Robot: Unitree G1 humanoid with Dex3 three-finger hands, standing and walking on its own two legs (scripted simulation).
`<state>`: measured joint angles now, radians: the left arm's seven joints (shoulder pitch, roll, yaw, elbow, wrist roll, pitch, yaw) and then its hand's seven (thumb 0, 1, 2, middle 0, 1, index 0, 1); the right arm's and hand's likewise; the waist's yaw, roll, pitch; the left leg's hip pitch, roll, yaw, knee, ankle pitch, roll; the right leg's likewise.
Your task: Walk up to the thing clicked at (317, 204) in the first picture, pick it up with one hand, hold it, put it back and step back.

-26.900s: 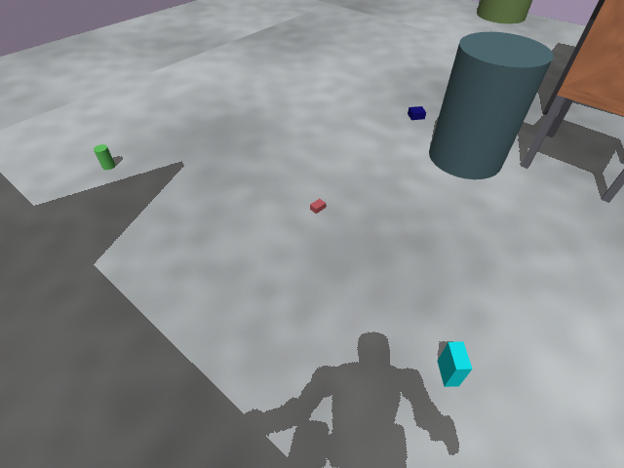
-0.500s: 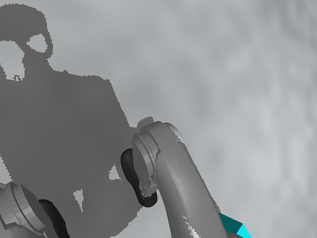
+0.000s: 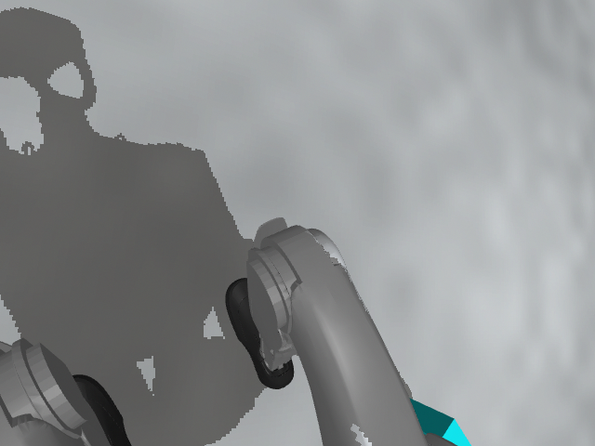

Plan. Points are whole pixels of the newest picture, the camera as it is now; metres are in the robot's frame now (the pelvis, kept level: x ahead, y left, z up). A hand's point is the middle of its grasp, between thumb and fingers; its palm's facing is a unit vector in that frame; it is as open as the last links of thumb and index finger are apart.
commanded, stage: open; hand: left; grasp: from above
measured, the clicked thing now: out of the picture +0.48 +0.24 -0.30
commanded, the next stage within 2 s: withdraw in 0.70 s
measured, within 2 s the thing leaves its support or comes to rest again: neither
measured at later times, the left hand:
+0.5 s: hand out of the picture +0.46 +0.29 -0.24, palm faces -0.10 -0.43 -0.90, open 13.0 cm
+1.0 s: hand out of the picture +0.47 +0.29 -0.24, palm faces -0.11 -0.42 -0.90, open 13.5 cm
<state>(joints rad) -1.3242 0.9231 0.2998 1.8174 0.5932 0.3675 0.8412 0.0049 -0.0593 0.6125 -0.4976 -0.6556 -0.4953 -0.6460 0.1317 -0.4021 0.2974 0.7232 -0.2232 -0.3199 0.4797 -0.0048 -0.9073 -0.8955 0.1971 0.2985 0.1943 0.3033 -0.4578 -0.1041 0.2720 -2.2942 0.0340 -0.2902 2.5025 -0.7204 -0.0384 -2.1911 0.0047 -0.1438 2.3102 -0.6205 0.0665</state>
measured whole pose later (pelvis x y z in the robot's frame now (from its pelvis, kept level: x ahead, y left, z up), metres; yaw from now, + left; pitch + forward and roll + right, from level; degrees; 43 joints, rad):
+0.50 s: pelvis +0.00 +0.00 +0.00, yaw +0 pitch +27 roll -14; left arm -1.32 0.94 0.30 1.82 0.59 0.36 0.84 0.00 -0.34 0.87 -0.26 -0.87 -0.24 -0.87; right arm 0.14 -0.41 0.31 0.74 -0.23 -0.34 0.47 0.00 -0.90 -0.89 0.20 0.30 0.19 0.30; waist -0.46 -0.11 0.28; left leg -2.28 0.04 -0.29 2.50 -0.72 -0.04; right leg -2.18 0.01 -0.15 2.30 -0.61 0.07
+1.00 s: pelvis +0.00 +0.00 +0.00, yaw +0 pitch +27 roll -14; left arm -1.32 0.92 0.30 1.78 0.62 0.36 0.80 0.00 -0.41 0.92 -0.17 -0.95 -0.17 -0.93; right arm 0.13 -0.40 0.30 0.75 -0.22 -0.36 0.46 0.00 -0.90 -0.89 0.20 0.30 0.19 0.30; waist -0.45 -0.11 0.28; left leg -2.29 0.04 -0.29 2.50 -0.71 -0.04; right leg -2.19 0.01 -0.15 2.30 -0.61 0.06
